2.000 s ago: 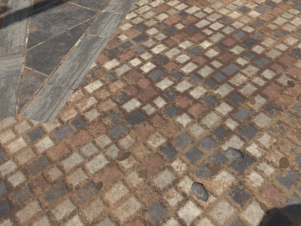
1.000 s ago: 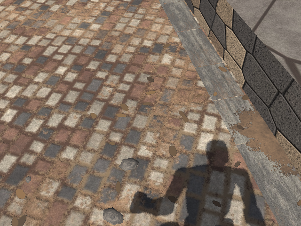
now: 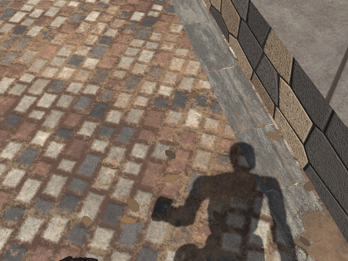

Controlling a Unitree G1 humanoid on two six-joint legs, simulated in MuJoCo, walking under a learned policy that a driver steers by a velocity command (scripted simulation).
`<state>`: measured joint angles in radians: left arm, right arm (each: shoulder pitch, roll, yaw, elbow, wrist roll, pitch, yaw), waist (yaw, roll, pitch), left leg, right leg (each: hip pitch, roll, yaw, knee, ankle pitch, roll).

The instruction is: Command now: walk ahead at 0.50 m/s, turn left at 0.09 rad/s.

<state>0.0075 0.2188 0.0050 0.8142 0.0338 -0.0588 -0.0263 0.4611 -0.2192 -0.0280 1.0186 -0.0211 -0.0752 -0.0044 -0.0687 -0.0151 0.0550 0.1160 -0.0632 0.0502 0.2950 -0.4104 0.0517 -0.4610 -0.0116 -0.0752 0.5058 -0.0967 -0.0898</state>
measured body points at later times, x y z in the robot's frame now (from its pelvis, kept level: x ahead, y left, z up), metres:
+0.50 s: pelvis +0.26 +0.01 +0.00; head +0.30 +0.02 +0.45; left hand +0.16 +0.23 -0.14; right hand +0.49 -0.17 -0.11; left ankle +0.39 +0.12 -0.70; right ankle +0.13 -0.09 -0.72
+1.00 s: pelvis +0.52 +0.10 +0.01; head +0.55 +0.13 +0.46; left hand +0.60 +0.40 -0.09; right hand +0.62 -0.17 -0.11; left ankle +0.39 +0.10 -0.73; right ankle +0.74 +0.04 -0.68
